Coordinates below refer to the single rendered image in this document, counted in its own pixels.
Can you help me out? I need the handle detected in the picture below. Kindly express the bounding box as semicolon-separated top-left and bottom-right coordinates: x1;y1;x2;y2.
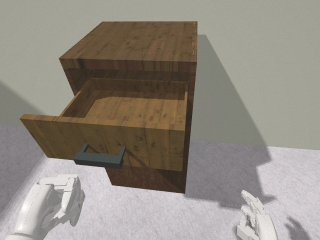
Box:
73;143;126;169

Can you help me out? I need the cabinet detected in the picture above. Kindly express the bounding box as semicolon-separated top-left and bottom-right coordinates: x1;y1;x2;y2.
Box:
59;21;198;194

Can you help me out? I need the robot right hand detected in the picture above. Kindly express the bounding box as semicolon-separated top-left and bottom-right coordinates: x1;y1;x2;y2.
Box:
237;190;279;240

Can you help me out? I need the robot left hand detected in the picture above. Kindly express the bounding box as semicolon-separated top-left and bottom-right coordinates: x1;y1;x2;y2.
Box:
14;174;86;240

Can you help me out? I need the drawer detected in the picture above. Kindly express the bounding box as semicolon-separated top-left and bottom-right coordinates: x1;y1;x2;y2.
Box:
19;77;189;171

